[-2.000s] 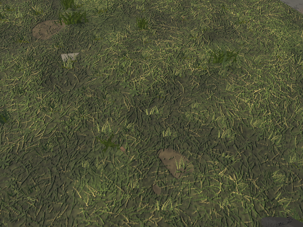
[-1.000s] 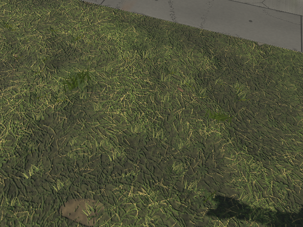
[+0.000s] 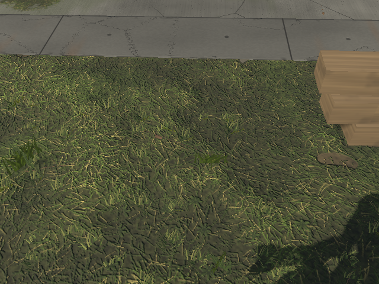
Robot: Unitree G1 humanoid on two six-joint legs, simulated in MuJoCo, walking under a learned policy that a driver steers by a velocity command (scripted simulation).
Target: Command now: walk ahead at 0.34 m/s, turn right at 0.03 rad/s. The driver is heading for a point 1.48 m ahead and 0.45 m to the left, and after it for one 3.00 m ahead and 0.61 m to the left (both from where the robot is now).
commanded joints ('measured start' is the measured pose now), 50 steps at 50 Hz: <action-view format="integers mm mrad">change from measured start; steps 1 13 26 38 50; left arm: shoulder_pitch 210 186 65 -237 192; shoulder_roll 212 183 140 65 238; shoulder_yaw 61 31 19 -8 55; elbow -12 13 -35 -110 -38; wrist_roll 7 -1 -3 8 13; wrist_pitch -36 -15 -35 -30 -35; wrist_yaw -12 29 26 11 -8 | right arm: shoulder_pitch -233 -380 -105 51 156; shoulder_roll -120 -47 -116 -186 -102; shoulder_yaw -20 6 -31 -42 2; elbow -179 -229 -128 -30 -25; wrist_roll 4 4 -40 -7 -11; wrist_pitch -63 -69 -70 -68 -66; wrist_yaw -3 73 47 20 19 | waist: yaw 121 76 -1 -82 110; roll -280 -131 48 8 -250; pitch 80 106 -23 80 -413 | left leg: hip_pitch -579 -343 90 102 -470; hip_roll -69 -19 185 129 -97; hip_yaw -1 75 -330 -68 -83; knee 368 -19 -442 -526 640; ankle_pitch -134 399 147 349 -170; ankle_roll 19 8 241 221 39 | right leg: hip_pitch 359 154 -385 -428 677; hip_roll -388 -244 -182 -161 -457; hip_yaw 706 157 133 56 768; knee -377 -469 625 57 -247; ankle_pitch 19 352 81 484 121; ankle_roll -263 -124 30 88 -285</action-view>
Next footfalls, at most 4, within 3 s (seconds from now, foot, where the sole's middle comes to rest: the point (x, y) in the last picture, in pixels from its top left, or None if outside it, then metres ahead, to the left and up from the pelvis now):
0.40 left None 0.35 0.15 -0.76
0.96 right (226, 253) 0.65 -0.08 -0.76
1.48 left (158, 191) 0.92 0.18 -0.76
1.98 right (180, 134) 1.26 0.10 -0.76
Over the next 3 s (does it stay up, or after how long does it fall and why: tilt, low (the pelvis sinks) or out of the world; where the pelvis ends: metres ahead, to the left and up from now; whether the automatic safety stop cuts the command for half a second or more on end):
stays up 1.33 0.36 0.00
